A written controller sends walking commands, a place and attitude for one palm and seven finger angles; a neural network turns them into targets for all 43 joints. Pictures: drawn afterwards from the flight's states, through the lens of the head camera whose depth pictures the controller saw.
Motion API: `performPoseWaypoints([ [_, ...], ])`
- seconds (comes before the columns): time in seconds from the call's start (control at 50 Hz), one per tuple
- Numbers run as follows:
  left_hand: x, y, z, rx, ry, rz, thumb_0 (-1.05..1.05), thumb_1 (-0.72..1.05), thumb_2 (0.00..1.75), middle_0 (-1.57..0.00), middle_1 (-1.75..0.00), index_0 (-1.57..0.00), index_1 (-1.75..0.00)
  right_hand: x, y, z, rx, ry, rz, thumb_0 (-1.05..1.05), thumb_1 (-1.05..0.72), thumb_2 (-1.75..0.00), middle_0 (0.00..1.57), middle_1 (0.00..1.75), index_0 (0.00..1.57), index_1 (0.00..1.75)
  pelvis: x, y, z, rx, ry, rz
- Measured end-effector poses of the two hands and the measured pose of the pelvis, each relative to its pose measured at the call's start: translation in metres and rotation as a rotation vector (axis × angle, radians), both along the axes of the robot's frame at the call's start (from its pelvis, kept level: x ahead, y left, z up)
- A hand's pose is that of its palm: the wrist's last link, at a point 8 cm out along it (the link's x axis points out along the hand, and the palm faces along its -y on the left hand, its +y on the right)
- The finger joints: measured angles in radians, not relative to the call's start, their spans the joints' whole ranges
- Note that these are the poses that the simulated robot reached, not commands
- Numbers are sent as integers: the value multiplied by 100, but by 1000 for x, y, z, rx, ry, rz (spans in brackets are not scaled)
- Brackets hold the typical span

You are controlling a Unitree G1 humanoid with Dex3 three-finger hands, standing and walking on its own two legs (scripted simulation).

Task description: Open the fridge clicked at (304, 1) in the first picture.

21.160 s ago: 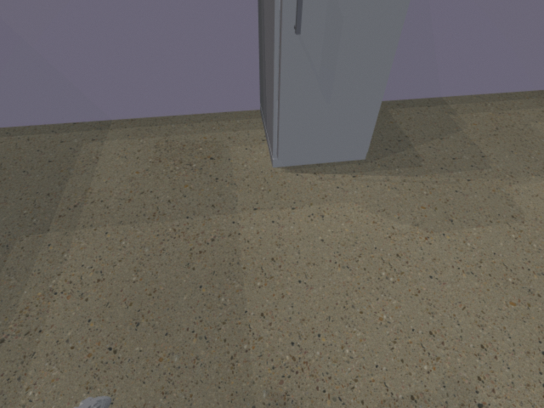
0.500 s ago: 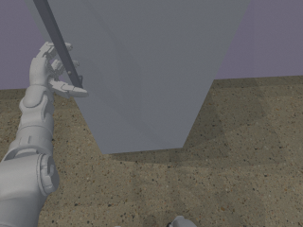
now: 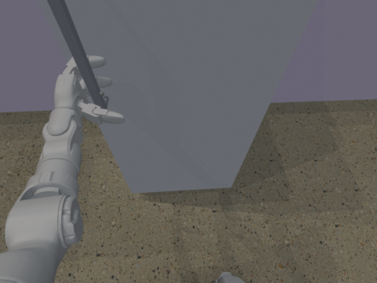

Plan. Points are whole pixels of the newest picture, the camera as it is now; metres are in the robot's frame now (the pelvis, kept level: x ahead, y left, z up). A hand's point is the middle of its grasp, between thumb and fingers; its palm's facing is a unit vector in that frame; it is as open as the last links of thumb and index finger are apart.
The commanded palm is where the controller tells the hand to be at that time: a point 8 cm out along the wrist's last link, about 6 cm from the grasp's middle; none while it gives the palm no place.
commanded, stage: slide the fingers in behind the handle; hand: left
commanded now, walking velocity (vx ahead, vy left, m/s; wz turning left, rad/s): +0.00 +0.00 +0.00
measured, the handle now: (77, 40) +0.53 +0.20 +0.21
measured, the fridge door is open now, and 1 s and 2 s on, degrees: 0 0 0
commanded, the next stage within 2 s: grip the handle and tug to test in 0.70 s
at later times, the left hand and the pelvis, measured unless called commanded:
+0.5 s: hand (103, 92) +0.48 +0.17 +0.12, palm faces +0.03 -1.00 +0.00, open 14.1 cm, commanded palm +0.46 +0.21 +0.12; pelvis +0.00 +0.00 +0.00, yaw +0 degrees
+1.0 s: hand (104, 92) +0.49 +0.17 +0.12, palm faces +0.04 -1.00 -0.01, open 13.2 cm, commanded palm +0.45 +0.21 +0.12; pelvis +0.01 +0.00 +0.00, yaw +0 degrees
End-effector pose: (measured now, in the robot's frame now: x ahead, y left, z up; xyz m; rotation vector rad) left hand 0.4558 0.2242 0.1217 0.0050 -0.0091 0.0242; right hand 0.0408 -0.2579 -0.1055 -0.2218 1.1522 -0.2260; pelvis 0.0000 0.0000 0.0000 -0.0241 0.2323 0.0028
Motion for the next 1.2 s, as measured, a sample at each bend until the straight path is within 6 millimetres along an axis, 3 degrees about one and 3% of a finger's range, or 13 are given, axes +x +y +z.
performPoseWaypoints([
  [0.36,4,-2,-2,1,9,8,-1,-50,30,-29,-120,-28,-120,-27,-3,-3,-8,77,-8,0,-90,-90,20,30,21,30,-5,0,-1,-1,10,10],
  [0.88,7,-3,-3,2,3,13,-1,-49,31,-29,-121,-28,-122,-5,7,-4,18,45,1,0,-90,-90,20,30,21,30,6,4,0,-4,13,7],
  [1.02,7,-3,-3,1,5,14,-1,-33,38,-30,-123,-28,-123,3,6,-3,18,33,2,0,-90,-90,20,30,21,30,10,3,1,-4,10,4],
  [1.2,6,-3,-3,2,8,18,0,4,54,-31,-128,-30,-128,11,4,-1,16,19,-4,0,-90,-90,20,30,21,30,15,3,3,-4,5,1],
])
